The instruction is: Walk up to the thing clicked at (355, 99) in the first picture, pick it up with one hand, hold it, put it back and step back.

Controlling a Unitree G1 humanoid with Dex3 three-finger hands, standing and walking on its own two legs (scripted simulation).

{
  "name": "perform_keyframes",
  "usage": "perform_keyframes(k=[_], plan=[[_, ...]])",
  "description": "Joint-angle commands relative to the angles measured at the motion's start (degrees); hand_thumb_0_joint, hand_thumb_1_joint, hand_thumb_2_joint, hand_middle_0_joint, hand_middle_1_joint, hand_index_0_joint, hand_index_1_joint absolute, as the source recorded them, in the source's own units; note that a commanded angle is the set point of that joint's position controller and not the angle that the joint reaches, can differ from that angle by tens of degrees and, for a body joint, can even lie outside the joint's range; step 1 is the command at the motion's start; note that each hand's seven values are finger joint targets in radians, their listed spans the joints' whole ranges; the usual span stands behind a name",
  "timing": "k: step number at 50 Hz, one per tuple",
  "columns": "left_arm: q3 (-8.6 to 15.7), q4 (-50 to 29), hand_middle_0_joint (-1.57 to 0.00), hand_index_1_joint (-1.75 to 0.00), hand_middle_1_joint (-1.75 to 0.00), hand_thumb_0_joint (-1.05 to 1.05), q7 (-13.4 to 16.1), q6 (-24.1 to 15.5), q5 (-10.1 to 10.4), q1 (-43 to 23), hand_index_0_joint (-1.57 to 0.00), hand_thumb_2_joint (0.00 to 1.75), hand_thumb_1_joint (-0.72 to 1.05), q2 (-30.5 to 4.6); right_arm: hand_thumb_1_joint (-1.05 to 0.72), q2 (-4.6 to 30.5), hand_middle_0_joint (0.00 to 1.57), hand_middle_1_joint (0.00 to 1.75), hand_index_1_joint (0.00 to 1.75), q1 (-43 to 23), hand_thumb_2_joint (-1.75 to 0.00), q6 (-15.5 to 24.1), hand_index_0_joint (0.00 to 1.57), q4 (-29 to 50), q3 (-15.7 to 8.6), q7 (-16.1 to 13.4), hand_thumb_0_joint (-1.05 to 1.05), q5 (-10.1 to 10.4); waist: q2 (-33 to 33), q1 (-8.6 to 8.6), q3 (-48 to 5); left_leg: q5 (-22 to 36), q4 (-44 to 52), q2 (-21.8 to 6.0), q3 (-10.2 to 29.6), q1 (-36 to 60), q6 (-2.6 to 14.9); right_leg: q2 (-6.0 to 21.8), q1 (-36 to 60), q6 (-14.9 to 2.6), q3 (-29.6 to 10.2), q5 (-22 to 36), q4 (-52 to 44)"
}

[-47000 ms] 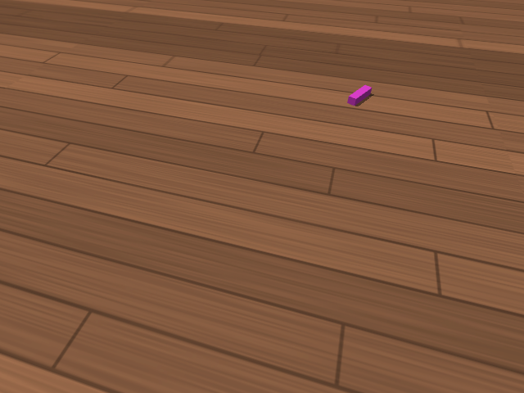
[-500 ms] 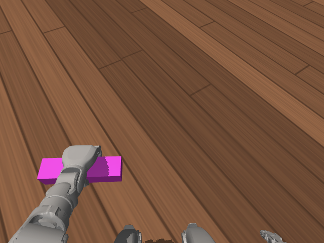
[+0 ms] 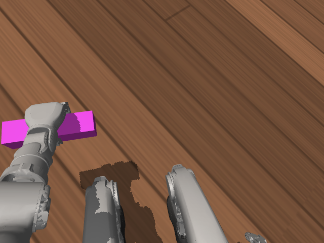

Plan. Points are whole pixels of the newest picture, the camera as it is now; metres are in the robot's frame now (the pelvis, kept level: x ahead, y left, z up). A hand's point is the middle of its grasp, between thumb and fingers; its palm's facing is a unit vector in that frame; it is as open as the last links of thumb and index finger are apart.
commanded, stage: crouch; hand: left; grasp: from above
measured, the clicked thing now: (53, 129) +0.46 +0.24 -0.17
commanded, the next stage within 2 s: lower in 0.94 s
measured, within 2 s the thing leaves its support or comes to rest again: neither
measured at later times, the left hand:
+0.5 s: hand (67, 129) +0.48 +0.23 -0.27, palm faces -0.45 -0.03 -0.89, open 9.4 cm
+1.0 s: hand (73, 129) +0.50 +0.23 -0.33, palm faces -0.45 -0.03 -0.89, open 9.3 cm
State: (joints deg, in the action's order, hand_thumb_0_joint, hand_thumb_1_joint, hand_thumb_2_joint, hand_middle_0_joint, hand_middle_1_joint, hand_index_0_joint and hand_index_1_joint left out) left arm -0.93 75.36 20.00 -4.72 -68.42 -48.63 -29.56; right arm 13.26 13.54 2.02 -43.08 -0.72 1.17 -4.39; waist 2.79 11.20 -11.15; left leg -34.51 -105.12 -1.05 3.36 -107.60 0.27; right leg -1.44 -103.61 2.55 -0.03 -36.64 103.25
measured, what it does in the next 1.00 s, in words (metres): lowers itself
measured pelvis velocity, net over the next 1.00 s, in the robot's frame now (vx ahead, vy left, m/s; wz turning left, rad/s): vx -0.01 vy -0.01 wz -0.09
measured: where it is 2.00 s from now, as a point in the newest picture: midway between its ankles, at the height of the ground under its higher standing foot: (150, 234)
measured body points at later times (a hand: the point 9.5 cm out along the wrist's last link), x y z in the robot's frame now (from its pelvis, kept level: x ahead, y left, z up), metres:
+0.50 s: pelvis +0.00 -0.01 -0.10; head +0.24 +0.04 +0.27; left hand +0.50 +0.23 -0.22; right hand +0.02 -0.28 -0.21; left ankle +0.08 +0.12 -0.47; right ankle +0.08 -0.14 -0.47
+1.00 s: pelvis -0.01 -0.01 -0.16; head +0.25 +0.03 +0.21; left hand +0.52 +0.23 -0.27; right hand -0.01 -0.28 -0.25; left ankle +0.08 +0.12 -0.47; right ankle +0.08 -0.14 -0.47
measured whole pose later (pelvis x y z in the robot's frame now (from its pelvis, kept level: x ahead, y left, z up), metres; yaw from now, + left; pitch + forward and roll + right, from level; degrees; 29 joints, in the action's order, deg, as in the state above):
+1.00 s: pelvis -0.01 -0.01 -0.16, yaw -5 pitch +35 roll -8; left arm 4.4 86.9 21.2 -7.5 -71.8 -62.1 -44.6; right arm 15.3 10.4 3.1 -41.9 6.7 7.5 -8.4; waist -0.9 17.3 -1.2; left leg -38.2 -134.9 -1.3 9.3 -132.3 -1.6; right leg -4.1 -127.3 2.6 4.1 -39.6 131.0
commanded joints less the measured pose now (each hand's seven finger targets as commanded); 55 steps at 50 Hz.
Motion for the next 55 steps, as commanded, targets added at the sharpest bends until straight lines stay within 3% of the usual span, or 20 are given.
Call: perform_keyframes(k=[1, 3, 5, 7, 8, 10, 14, 17, 18, 24, 29, 31, 33, 36, 39, 41, 43, 48, 50, 55], plan=[[3.3, -10.5, -0.94, -0.81, -0.84, 0.0, 4.0, -0.8, -0.7, -26.1, -0.97, 0.88, 0.61, -15.5, -0.9, 12.8, 0.2, 0.3, 0.3, 10.3, -0.9, 1.6, 0.2, 1.4, -4.0, 0.4, 0.0, -0.8, 11.8, 1.45, -38.5, 9.8, 7.6, 0.5, 0.4, 31.3, 0.46, -0.3, 8.9, -5.04, 4.8, 11.5, -7.6], [3.0, -6.7, -0.92, -0.8, -0.83, 0.0, 4.5, -0.3, -0.8, -25.5, -0.95, 0.86, 0.58, -14.7, -0.9, 12.9, 0.2, 0.3, 0.3, 9.8, -0.9, 1.9, 0.2, 1.5, -3.6, 1.0, 0.0, -1.0, 11.0, 1.64, -38.1, 8.6, 5.9, 0.5, 0.1, 29.3, 0.62, -0.4, 7.4, -4.92, 5.0, 10.8, -6.6], [4.6, -8.2, -0.93, -0.78, -0.8, 0.0, 4.9, -0.6, -1.2, -28.9, -0.96, 0.86, 0.59, -17.7, -0.9, 13.3, 0.2, 0.3, 0.3, 10.1, -0.9, 2.0, 0.2, 1.2, -3.8, 1.5, 0.0, -1.3, 13.2, 1.69, -39.4, 8.4, 4.2, 0.4, -0.1, 28.7, 0.47, -0.4, 6.8, -5.0, 5.1, 10.9, -4.7], [4.0, -9.1, -0.95, -0.8, -0.82, 0.0, 4.9, -0.5, -1.5, -29.5, -0.98, 0.88, 0.61, -17.1, -0.9, 13.1, 0.2, 0.3, 0.3, 10.2, -0.9, 2.2, 0.2, 0.9, -3.6, 2.0, 0.0, -1.6, 14.0, 2.05, -39.8, 8.9, 2.5, 0.3, -0.2, 28.5, 0.47, -0.5, 5.5, -5.0, 5.5, 11.2, -3.4], [3.1, -4.9, -0.95, -0.79, -0.81, 0.0, 4.7, -0.2, -1.7, -27.9, -0.97, 0.88, 0.6, -15.9, -0.9, 13.4, 0.2, 0.3, 0.3, 9.4, -0.9, 2.3, 0.2, 1.2, -3.3, 2.2, 0.0, -1.5, 14.1, 2.52, -38.3, 8.5, 1.9, 0.3, -0.1, 27.1, 0.36, -0.5, 4.2, -5.04, 5.5, 11.0, -2.4], [5.0, -7.8, -0.95, -0.78, -0.8, 0.0, 4.8, -0.6, -1.3, -30.1, -0.98, 0.86, 0.61, -18.4, -0.9, 13.6, 0.2, 0.3, 0.3, 10.8, -0.9, 2.2, 0.2, 0.4, -3.4, 2.7, 0.0, -1.9, 14.1, 3.03, -39.3, 11.0, -0.5, 0.3, -0.4, 26.5, 0.7, -0.5, 5.1, -4.65, 5.5, 13.6, -1.4], [5.4, -8.3, -0.96, -0.76, -0.78, 0.0, 4.1, -1.1, -2.2, -29.9, -0.98, 0.85, 0.6, -20.3, -0.91, 13.5, 0.2, 0.3, 0.3, 11.1, -0.9, 1.8, 0.2, 0.1, -3.1, 3.6, 0.0, -2.4, 15.3, 2.48, -40.8, 15.0, -4.5, 0.2, -1.4, 24.0, 0.91, -1.3, 6.6, -4.51, 5.6, 17.5, 1.4], [5.8, -5.2, -0.94, -0.78, -0.8, 0.0, 3.9, -1.4, -2.3, -28.9, -0.97, 0.87, 0.61, -20.5, -0.9, 13.7, 0.2, 0.3, 0.3, 11.0, -0.9, 1.5, 0.2, 0.2, -2.8, 4.3, 0.0, -2.5, 14.2, 3.19, -37.8, 13.3, -5.9, 0.2, -1.3, 19.7, 1.01, -1.5, 5.0, -4.5, 6.0, 16.4, 3.1], [4.8, -3.5, -0.95, -0.77, -0.8, 0.0, 3.6, -1.3, -2.4, -28.0, -0.98, 0.85, 0.62, -19.0, -0.9, 13.4, 0.2, 0.3, 0.3, 10.7, -0.9, 1.4, 0.2, 0.7, -2.6, 4.6, 0.0, -2.6, 13.8, 3.12, -37.3, 12.6, -6.3, 0.1, -1.2, 20.1, 1.11, -1.6, 4.1, -4.51, 6.0, 15.5, 3.1], [5.2, -1.4, -0.94, -0.76, -0.79, 0.0, 3.6, -1.6, -2.5, -31.5, -0.97, 0.83, 0.61, -21.1, -0.9, 14.6, 0.2, 0.3, 0.3, 10.1, -0.9, 1.2, 0.2, 0.7, -1.9, 5.0, 0.0, -2.7, 15.1, 4.22, -34.5, 8.0, -7.8, 0.0, -0.3, 16.4, 0.69, -1.8, -0.8, -4.86, 7.1, 11.8, 6.9], [6.9, -2.7, -0.94, -0.76, -0.8, 0.0, 3.9, -3.1, -3.0, -34.9, -0.97, 0.81, 0.62, -26.0, -0.91, 14.9, 0.2, 0.3, 0.3, 10.9, -0.9, 1.2, 0.2, 0.4, -0.8, 5.3, 0.0, -3.2, 15.9, 4.75, -34.6, 7.7, -11.1, 0.1, -0.7, 13.5, 0.93, -2.2, -0.2, -4.67, 7.5, 12.2, 9.0], [5.1, 2.9, -0.92, -0.75, -0.79, 0.0, 3.7, -2.6, -3.3, -31.9, -0.96, 0.78, 0.6, -23.5, -0.9, 15.4, 0.2, 0.3, 0.3, 10.0, -0.9, 1.3, 0.2, 1.0, -0.2, 5.4, 0.0, -3.2, 14.4, 5.22, -33.2, 6.6, -11.8, 0.0, -0.6, 12.2, 1.1, -2.5, -1.8, -4.62, 7.9, 11.4, 9.3], [6.7, 0.3, -0.92, -0.76, -0.8, 0.0, 4.1, -3.0, -2.8, -35.6, -0.96, 0.79, 0.6, -27.1, -0.9, 15.8, 0.2, 0.3, 0.3, 10.2, -0.9, 1.3, 0.2, 1.1, 0.1, 5.4, 0.0, -3.3, 16.0, 5.34, -33.7, 5.3, -12.4, 0.1, -0.7, 11.1, 1.13, -2.5, -1.7, -4.62, 8.0, 10.3, 10.0], [6.6, 0.4, -0.94, -0.76, -0.79, 0.0, 4.2, -2.8, -3.0, -35.6, -0.98, 0.79, 0.63, -27.9, -0.9, 15.9, 0.2, 0.3, 0.3, 9.9, -0.9, 1.2, 0.2, 1.3, 0.9, 5.3, 0.0, -3.4, 16.8, 4.98, -35.2, 5.6, -13.4, -0.1, -0.5, 11.4, 0.99, -2.8, -2.0, -4.69, 8.5, 10.6, 11.4], [6.5, 2.1, -0.96, -0.76, -0.79, 0.0, 4.1, -2.5, -3.3, -34.4, -0.99, 0.82, 0.63, -27.4, -0.91, 16.2, 0.2, 0.3, 0.3, 10.5, -0.9, 1.4, 0.2, 1.0, 1.6, 5.5, 0.0, -3.7, 17.2, 6.02, -32.4, 6.4, -14.4, 0.0, -0.2, 10.3, 0.85, -2.6, -3.4, -4.62, 8.9, 11.3, 12.7], [7.4, 0.4, -0.95, -0.77, -0.8, 0.0, 4.2, -2.8, -2.9, -36.4, -0.98, 0.81, 0.63, -30.3, -0.9, 16.3, 0.2, 0.3, 0.3, 10.2, -0.9, 1.3, 0.2, 1.1, 1.9, 5.5, 0.0, -3.8, 16.2, 6.12, -32.8, 5.6, -15.8, 0.0, -0.7, 7.9, 1.37, -3.1, -1.9, -4.36, 8.7, 11.3, 12.4], [6.6, 2.7, -0.94, -0.75, -0.78, 0.0, 4.2, -2.4, -2.8, -34.0, -0.97, 0.77, 0.61, -28.6, -0.91, 16.1, 0.2, 0.3, 0.3, 10.0, -0.9, 1.4, 0.2, 1.1, 2.7, 5.6, 0.0, -3.9, 16.5, 6.03, -30.6, 5.2, -16.0, 0.0, -0.8, 6.4, 1.23, -2.9, -2.5, -4.38, 8.8, 10.8, 13.0], [6.5, 2.0, -0.97, -0.74, -0.76, 0.0, 3.9, -2.4, -2.4, -35.3, -1.0, 0.8, 0.63, -30.0, -0.91, 16.9, 0.2, 0.3, 0.3, 9.7, -0.9, 1.2, 0.2, 1.4, 3.0, 5.5, 0.0, -3.7, 16.7, 6.47, -31.7, 5.6, -17.4, -0.2, -0.2, 6.3, 1.21, -3.4, -3.0, -4.38, 9.5, 11.4, 14.5], [6.0, 2.4, -0.98, -0.74, -0.77, 0.0, 3.6, -2.2, -2.3, -34.2, -1.01, 0.79, 0.65, -29.9, -0.91, 16.5, 0.2, 0.3, 0.3, 9.0, -0.9, 1.1, 0.2, 1.3, 3.3, 5.6, 0.0, -3.6, 17.5, 5.7, -31.6, 6.3, -18.0, -0.3, -0.5, 5.5, 1.2, -3.7, -2.0, -4.34, 9.3, 12.4, 14.9], [5.4, 3.3, -0.98, -0.73, -0.75, 0.0, 3.3, -2.1, -1.8, -34.2, -1.0, 0.78, 0.63, -29.3, -0.91, 16.6, 0.2, 0.3, 0.3, 9.0, -0.9, 0.9, 0.2, 1.4, 4.1, 5.7, 0.0, -3.8, 15.3, 6.95, -29.6, 6.1, -19.5, -0.3, -0.1, 2.9, 1.47, -4.0, -2.4, -4.03, 9.8, 12.5, 15.5]])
